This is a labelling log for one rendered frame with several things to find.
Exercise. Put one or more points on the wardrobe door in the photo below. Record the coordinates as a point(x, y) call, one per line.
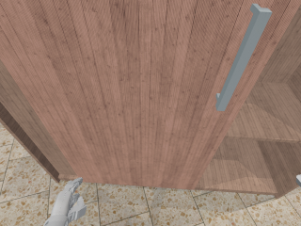
point(12, 98)
point(127, 88)

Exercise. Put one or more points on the left robot forearm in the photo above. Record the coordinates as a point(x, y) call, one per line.
point(57, 220)

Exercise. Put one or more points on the handle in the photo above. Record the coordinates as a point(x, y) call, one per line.
point(253, 33)

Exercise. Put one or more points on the left robot hand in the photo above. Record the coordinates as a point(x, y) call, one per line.
point(64, 202)

